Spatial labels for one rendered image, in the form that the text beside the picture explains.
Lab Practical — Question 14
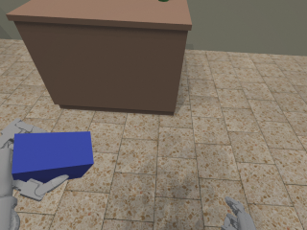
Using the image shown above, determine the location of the robot left hand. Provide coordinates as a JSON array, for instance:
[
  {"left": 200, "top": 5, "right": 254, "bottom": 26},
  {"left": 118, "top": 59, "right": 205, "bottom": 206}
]
[{"left": 0, "top": 118, "right": 69, "bottom": 202}]

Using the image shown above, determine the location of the sponge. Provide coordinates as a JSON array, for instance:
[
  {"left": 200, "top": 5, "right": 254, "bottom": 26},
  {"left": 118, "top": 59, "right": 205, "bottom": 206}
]
[{"left": 12, "top": 131, "right": 94, "bottom": 184}]

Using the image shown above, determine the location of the table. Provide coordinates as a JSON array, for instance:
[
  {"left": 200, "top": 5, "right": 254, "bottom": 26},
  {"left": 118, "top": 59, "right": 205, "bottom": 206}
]
[{"left": 6, "top": 0, "right": 192, "bottom": 116}]

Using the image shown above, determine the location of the robot right hand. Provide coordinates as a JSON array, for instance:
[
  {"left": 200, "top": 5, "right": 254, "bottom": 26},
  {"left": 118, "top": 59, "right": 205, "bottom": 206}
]
[{"left": 221, "top": 196, "right": 257, "bottom": 230}]

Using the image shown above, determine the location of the robot left forearm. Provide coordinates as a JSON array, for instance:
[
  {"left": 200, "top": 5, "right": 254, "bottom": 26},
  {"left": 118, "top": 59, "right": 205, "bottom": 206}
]
[{"left": 0, "top": 195, "right": 20, "bottom": 230}]

